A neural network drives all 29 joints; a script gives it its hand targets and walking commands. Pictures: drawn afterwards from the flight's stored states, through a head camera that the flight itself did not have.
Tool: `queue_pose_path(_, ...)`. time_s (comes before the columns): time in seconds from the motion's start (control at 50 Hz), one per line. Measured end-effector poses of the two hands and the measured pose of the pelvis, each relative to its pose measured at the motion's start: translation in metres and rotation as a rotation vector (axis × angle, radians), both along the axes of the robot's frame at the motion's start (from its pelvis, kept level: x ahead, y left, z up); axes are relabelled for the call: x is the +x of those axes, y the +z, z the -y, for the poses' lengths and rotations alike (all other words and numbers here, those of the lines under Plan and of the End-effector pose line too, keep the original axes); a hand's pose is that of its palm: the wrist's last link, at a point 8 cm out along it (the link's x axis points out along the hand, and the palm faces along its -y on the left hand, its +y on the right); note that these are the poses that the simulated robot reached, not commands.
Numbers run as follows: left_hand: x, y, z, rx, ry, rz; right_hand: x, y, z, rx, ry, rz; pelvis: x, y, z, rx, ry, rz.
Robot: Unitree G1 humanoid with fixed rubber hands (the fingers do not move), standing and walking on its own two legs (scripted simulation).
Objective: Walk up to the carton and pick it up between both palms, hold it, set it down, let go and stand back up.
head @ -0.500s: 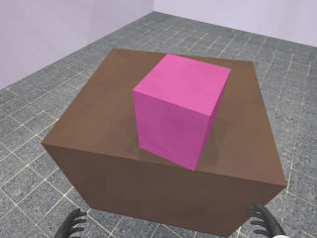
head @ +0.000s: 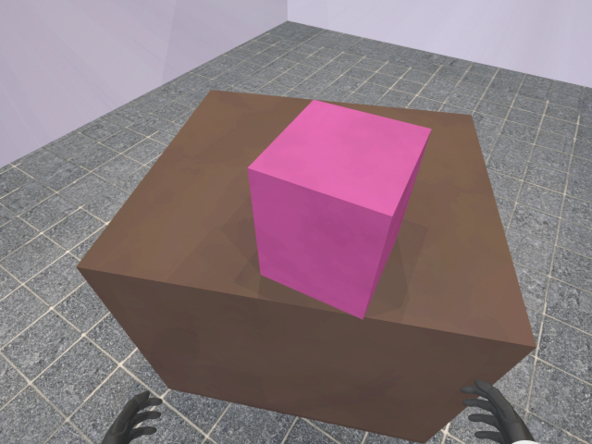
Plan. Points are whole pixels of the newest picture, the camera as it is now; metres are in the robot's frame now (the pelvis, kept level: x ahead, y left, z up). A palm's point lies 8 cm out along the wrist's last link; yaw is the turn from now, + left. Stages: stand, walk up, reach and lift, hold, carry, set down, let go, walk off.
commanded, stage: stand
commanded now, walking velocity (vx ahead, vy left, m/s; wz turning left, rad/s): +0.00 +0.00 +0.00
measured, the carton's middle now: (337, 208) +0.47 -0.06 +0.05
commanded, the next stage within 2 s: walk up in 0.24 s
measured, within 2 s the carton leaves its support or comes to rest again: neither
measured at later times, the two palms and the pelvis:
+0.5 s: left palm out of the picture +0.13 +0.26 -0.08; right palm out of the picture +0.14 -0.28 -0.07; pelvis +0.00 +0.00 +0.00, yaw +0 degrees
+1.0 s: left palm out of the picture +0.09 +0.31 -0.09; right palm out of the picture +0.06 -0.28 -0.10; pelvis -0.05 +0.02 -0.01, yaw -3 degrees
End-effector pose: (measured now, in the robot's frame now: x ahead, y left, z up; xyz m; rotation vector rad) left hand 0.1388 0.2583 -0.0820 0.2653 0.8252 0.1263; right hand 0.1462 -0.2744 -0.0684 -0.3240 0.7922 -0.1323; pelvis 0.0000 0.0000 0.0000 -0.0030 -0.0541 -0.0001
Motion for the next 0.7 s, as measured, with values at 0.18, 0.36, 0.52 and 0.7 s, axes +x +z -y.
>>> queue_pose_path(0.18, -0.001, 0.0, 0.0, 0.0, 0.0, -0.003, 0.0, 0.0, 0.001, 0.0, 0.0, -0.001, 0.0, 0.0, 0.0, 0.0, 0.0, 0.0)
queue_pose_path(0.36, -0.001, 0.0, 0.0, 0.0, 0.001, -0.005, 0.0, 0.0, 0.001, 0.001, -0.001, -0.002, 0.0, 0.0, 0.001, 0.001, 0.0, 0.0)
queue_pose_path(0.52, -0.006, -0.001, -0.006, 0.017, 0.001, -0.014, -0.006, -0.002, 0.005, -0.016, -0.006, -0.029, -0.003, -0.001, -0.002, -0.002, 0.0, 0.005)
queue_pose_path(0.7, -0.028, -0.016, -0.054, 0.08, 0.0, -0.101, -0.036, -0.004, -0.001, -0.077, -0.053, -0.112, -0.018, -0.005, -0.027, -0.032, -0.011, 0.01)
